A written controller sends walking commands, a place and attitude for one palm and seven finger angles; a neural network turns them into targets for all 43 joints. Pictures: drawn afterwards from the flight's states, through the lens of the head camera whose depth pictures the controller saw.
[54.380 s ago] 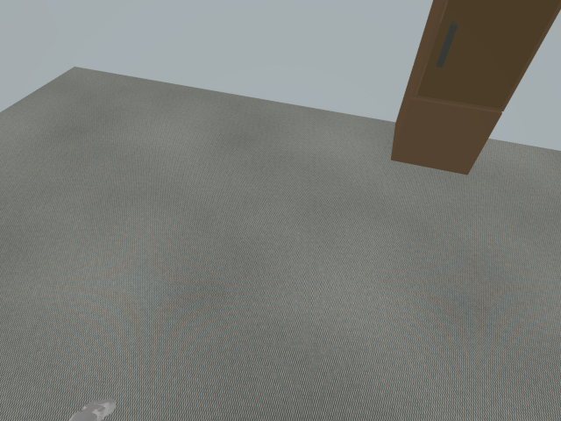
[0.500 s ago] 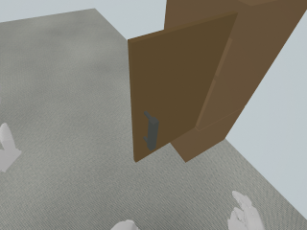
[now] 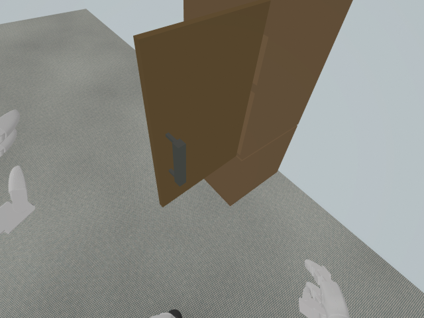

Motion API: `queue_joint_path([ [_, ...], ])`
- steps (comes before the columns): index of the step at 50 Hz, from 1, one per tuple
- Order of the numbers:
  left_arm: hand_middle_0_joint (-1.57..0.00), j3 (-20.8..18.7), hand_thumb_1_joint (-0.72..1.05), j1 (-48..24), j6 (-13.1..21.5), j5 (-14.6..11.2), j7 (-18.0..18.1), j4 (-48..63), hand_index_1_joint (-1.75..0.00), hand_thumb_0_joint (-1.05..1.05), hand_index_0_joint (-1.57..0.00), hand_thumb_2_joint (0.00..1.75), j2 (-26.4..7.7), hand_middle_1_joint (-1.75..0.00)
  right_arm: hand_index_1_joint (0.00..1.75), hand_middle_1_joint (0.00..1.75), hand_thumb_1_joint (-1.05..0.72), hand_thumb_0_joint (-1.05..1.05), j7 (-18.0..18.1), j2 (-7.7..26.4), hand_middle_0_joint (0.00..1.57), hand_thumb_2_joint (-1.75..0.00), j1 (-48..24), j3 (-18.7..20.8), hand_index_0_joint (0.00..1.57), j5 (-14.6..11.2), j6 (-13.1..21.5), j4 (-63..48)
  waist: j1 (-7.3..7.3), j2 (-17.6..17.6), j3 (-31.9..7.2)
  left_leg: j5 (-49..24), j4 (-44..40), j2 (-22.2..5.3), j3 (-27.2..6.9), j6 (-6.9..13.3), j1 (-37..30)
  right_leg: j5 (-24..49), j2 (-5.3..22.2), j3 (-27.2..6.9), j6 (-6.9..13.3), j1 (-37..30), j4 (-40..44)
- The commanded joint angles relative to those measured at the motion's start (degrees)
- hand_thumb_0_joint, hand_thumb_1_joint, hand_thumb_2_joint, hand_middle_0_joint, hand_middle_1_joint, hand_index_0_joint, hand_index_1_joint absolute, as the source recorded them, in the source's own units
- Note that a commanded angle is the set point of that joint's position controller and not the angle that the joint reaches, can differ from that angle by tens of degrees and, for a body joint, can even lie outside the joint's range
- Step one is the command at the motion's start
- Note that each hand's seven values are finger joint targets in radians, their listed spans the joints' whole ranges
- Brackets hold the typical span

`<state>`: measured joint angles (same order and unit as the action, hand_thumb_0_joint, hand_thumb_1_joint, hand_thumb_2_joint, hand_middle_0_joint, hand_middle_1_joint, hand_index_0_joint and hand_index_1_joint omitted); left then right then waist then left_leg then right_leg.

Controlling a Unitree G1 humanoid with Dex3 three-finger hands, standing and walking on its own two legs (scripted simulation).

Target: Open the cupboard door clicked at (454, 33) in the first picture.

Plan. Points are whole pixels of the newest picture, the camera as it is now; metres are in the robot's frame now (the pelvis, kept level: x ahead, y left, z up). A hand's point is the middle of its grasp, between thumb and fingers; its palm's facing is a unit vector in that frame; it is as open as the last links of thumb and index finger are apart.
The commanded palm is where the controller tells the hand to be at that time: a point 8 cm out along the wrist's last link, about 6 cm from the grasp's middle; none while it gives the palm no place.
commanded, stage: stop stepping back and stand still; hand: left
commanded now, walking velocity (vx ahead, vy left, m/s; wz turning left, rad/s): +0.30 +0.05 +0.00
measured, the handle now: (175, 159) +0.52 +0.13 -0.08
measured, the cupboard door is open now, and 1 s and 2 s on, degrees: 93 93 93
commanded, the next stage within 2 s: let the arm hang, fingers relaxed in 1.00 s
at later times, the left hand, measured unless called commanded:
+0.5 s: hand (1, 249) +0.16 +0.26 +0.18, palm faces +0.41 -0.79 -0.45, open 7.4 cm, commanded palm +0.09 +0.30 +0.19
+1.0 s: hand out of the picture +0.12 +0.28 +0.17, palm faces +0.42 -0.78 -0.46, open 7.4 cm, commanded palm +0.06 +0.32 +0.19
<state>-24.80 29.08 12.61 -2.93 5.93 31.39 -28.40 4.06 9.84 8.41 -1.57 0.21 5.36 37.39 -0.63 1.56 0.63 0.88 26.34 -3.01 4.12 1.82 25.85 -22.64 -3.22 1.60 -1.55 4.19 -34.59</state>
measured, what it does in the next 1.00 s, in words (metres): steps on the spot: right foot, then left foot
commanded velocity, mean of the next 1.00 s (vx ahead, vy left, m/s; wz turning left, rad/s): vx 0.01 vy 0.00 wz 0.00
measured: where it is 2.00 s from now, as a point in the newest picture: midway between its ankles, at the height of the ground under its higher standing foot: outside the picture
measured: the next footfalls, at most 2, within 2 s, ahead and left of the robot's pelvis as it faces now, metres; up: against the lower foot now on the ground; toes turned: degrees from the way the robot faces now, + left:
right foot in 0.12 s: -0.02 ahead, -0.09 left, +0.00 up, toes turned -1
left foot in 0.32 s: +0.02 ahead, +0.12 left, +0.00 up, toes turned +4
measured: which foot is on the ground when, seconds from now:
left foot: down 0.00-0.12, up 0.14-0.30, down 0.32-1.00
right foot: down 0.00-0.00, up 0.02-0.10, down 0.12-1.00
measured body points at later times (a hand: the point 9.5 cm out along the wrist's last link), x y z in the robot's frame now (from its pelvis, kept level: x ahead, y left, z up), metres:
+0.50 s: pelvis -0.05 +0.00 +0.01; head -0.05 +0.01 +0.46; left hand +0.13 +0.30 +0.20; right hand +0.13 -0.22 -0.07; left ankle -0.02 +0.12 -0.73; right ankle -0.06 -0.09 -0.73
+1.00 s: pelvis -0.07 +0.02 +0.01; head -0.07 +0.03 +0.46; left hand +0.10 +0.32 +0.19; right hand +0.09 -0.21 -0.07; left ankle -0.02 +0.12 -0.73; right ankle -0.06 -0.09 -0.73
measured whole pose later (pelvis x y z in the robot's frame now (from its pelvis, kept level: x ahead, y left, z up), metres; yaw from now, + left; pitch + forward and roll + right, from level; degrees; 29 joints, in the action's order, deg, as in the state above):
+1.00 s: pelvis -0.07 +0.02 +0.01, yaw +2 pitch -1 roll -1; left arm -21.8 30.3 10.9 -0.7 8.6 26.3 -22.9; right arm 5.1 11.3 14.0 -1.3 0.9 9.0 36.7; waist -0.3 0.6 1.2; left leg 7.2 23.2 -0.2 2.9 1.7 14.9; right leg -12.0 -0.8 3.3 1.0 9.9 -23.0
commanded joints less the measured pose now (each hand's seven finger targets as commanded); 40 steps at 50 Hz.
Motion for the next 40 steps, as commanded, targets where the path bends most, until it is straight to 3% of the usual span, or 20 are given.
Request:
queue_joint_path([
  [1,-0.20,-10.6,0.90,7.4,1.2,-2.0,1.7,9.0,-0.30,0.00,-0.20,0.90,-8.6,-0.30,0.30,0.30,-0.90,0.00,0.3,9.5,0.20,-0.90,-5.2,3.5,0.20,0.6,4.2,-11.2,1.95,-17.4,-6.8,28.8,-19.6,-9.2,-17.4,4.1,-8.9,-14.1,-1.8,0.3,2.2,9.1,-6.9],
  [2,-0.20,-11.4,0.90,8.2,0.5,-1.6,2.3,9.1,-0.30,0.00,-0.20,0.90,-8.8,-0.30,0.30,0.30,-0.90,0.00,0.6,9.4,0.20,-0.90,-5.6,2.9,0.20,0.9,3.9,-11.4,1.75,-18.8,-2.4,38.0,-23.3,-7.9,-14.8,1.5,1.3,-13.5,-2.3,3.3,3.4,4.3,-3.2],
  [4,-0.20,-9.6,0.90,10.2,0.2,-1.3,2.5,6.0,-0.30,0.00,-0.20,0.90,-6.7,-0.30,0.30,0.30,-0.90,0.00,0.8,9.2,0.20,-0.90,-4.0,3.7,0.20,0.7,2.8,-11.5,1.10,-15.4,-0.1,35.0,-14.9,-2.0,-5.7,-2.8,4.1,-9.6,-1.7,5.0,4.3,1.8,10.3],
  [5,-0.20,-9.4,0.90,11.3,0.2,-1.1,2.5,6.0,-0.30,0.00,-0.20,0.90,-7.5,-0.30,0.30,0.30,-0.90,0.00,0.8,8.8,0.20,-0.90,-2.6,4.0,0.20,0.3,2.3,-11.4,0.21,-4.4,-0.6,26.7,1.5,2.7,-0.5,-3.8,-2.8,-12.3,5.4,-2.5,6.0,12.1,20.4],
  [6,-0.20,-10.4,0.90,9.8,0.6,-1.4,2.8,9.3,-0.30,0.00,-0.20,0.90,-10.0,-0.30,0.30,0.30,-0.90,0.00,0.7,9.1,0.20,-0.90,-1.9,4.4,0.20,0.5,1.7,-10.9,0.32,6.8,-2.0,19.8,21.1,5.6,-2.1,-4.1,-9.2,-18.7,18.1,-19.4,9.2,26.4,29.7],
  [7,-0.20,-9.5,0.90,5.8,1.2,-0.9,3.3,11.1,-0.30,0.00,-0.20,0.90,-9.7,-0.30,0.30,0.30,-0.90,0.00,1.0,8.7,0.20,-0.90,-1.4,4.3,0.20,1.0,1.2,-9.5,0.51,8.4,-0.4,19.4,31.8,4.6,-4.9,-3.9,-2.8,-12.8,23.2,-22.9,12.1,26.8,29.7],
  [9,-0.20,-8.3,0.90,2.1,0.8,0.1,3.5,7.5,-0.30,0.00,-0.20,0.90,-7.6,-0.30,0.30,0.30,-0.90,0.00,0.9,7.8,0.20,-0.90,0.2,3.8,0.20,0.4,2.8,-8.3,-0.40,7.4,-1.1,17.6,32.8,1.7,-5.5,-3.4,0.9,-7.8,19.0,-16.6,9.7,22.5,25.4],
  [11,-0.20,-5.0,0.90,-3.3,0.6,0.6,3.6,6.0,-0.30,0.00,-0.20,0.90,-6.1,-0.30,0.30,0.30,-0.90,0.00,1.8,8.2,0.20,-0.90,-1.0,3.3,0.20,0.1,3.8,-8.5,-0.47,5.4,0.9,16.6,20.1,0.1,-2.8,-2.8,-3.5,-0.6,14.2,-8.7,7.2,19.5,22.0],
  [13,-0.20,-3.7,0.90,-6.9,1.1,1.6,4.3,3.1,-0.30,0.00,-0.20,0.90,-5.0,-0.30,0.30,0.30,-0.90,0.00,3.2,8.8,0.20,-0.90,-1.3,3.2,0.20,0.0,6.0,-6.9,0.02,0.0,2.0,13.8,5.5,1.1,-1.2,-1.3,-9.3,14.8,12.8,-7.8,6.6,15.1,17.5],
  [14,-0.20,-3.2,0.90,-7.9,1.3,1.8,4.5,3.5,-0.30,0.00,-0.20,0.90,-5.1,-0.30,0.30,0.30,-0.90,0.00,3.5,9.3,0.20,-0.90,-0.1,3.3,0.20,0.1,6.8,-6.4,0.08,-3.3,0.1,10.1,-0.7,1.5,-1.6,-0.8,-12.8,21.6,11.6,-7.4,5.2,12.0,14.3],
  [15,-0.20,-2.8,0.90,-8.6,1.5,2.1,4.7,4.8,-0.30,0.00,-0.20,0.90,-4.9,-0.30,0.30,0.30,-0.90,0.00,3.6,10.1,0.20,-0.90,0.8,3.6,0.20,0.2,7.5,-6.4,0.50,-7.4,-2.9,2.1,-3.8,-0.8,-4.0,-0.1,-16.1,25.3,9.4,-6.2,3.2,9.5,10.2],
  [17,-0.20,-3.0,0.90,-8.5,1.5,2.3,4.8,7.8,-0.30,0.00,-0.20,0.90,-5.9,-0.30,0.30,0.30,-0.90,0.00,3.4,10.9,0.20,-0.90,1.5,4.1,0.20,-0.5,7.7,-7.6,1.42,-9.1,-7.9,-15.0,0.3,-5.6,-7.4,1.5,-23.6,28.9,6.7,-4.9,0.1,10.5,6.4],
  [18,-0.20,-3.9,0.90,-7.5,1.3,2.4,4.7,7.9,-0.30,0.00,-0.20,0.90,-6.6,-0.30,0.30,0.30,-0.90,0.00,3.0,10.9,0.20,-0.90,1.6,4.2,0.20,-0.6,7.5,-8.2,1.44,-5.3,-9.5,-21.0,2.9,-5.6,-6.5,1.3,-24.8,34.2,6.0,-4.5,-0.4,9.6,6.3],
  [19,-0.20,-4.5,0.90,-6.2,1.3,2.5,4.6,9.1,-0.30,0.00,-0.20,0.90,-7.0,-0.30,0.30,0.30,-0.90,0.00,2.6,9.1,0.20,-0.90,1.8,3.2,0.20,-0.2,7.2,-8.2,0.48,-8.1,-10.7,-25.5,2.8,-4.2,-5.9,0.8,-23.2,37.1,5.7,-2.4,0.8,7.2,4.6],
  [20,-0.20,-4.7,0.90,-5.0,1.4,2.3,4.2,11.0,-0.30,0.00,-0.20,0.90,-6.9,-0.30,0.30,0.30,-0.90,0.00,2.0,8.7,0.20,-0.90,1.5,3.0,0.20,-0.2,7.0,-8.8,0.62,-9.8,-11.3,-25.9,1.5,-4.2,-6.3,0.5,-21.7,32.5,5.1,-1.2,1.1,5.6,3.6],
  [22,-0.20,-4.8,0.90,-1.4,1.5,1.6,3.8,11.1,-0.30,0.00,-0.20,0.90,-5.8,-0.30,0.30,0.30,-0.90,0.00,1.4,9.0,0.20,-0.90,0.1,3.2,0.20,-0.3,7.1,-9.4,1.01,-8.3,-9.4,-11.5,-1.8,-4.6,-7.3,0.1,-15.8,20.7,4.3,-1.7,1.2,3.6,7.1],
  [24,-0.20,-6.7,0.90,3.2,1.2,0.9,3.9,8.8,-0.30,0.00,-0.20,0.90,-6.1,-0.30,0.30,0.30,-0.90,0.00,1.0,8.8,0.20,-0.90,-0.8,3.0,0.20,-0.2,6.6,-10.0,1.03,-5.7,-6.4,-0.1,-3.2,-3.5,-6.8,0.0,-11.5,17.8,5.1,-3.4,1.6,3.9,10.8],
  [28,-0.20,-7.9,0.90,6.9,1.1,-0.4,3.6,3.1,-0.30,0.00,-0.20,0.90,-5.2,-0.30,0.30,0.30,-0.90,0.00,0.7,8.0,0.20,-0.90,-1.0,3.0,0.20,-0.1,4.7,-9.9,0.12,-1.2,-3.3,11.0,-1.7,-1.0,-5.5,-1.4,-11.1,9.8,7.5,-6.9,3.1,9.5,17.2],
  [33,-0.20,-5.3,0.90,2.1,1.1,0.0,3.3,0.8,-0.30,0.00,-0.20,0.90,-4.4,-0.30,0.30,0.30,-0.90,0.00,1.3,8.4,0.20,-0.90,-1.0,3.2,0.20,0.0,4.2,-9.3,-0.25,-1.7,-1.5,13.9,-1.4,-0.9,-5.3,-1.1,-15.6,1.0,7.6,-7.3,3.0,16.3,20.8],
  [40,-0.20,-1.8,0.90,-7.7,1.4,1.9,3.7,6.1,-0.30,0.00,-0.20,0.90,-4.3,-0.30,0.30,0.30,-0.90,0.00,2.3,9.4,0.20,-0.90,-1.4,2.9,0.20,0.1,6.3,-9.2,0.32,-7.4,-1.9,19.6,-9.8,-2.4,-8.6,-0.2,-14.2,2.6,4.4,-3.1,1.4,11.0,17.1],
])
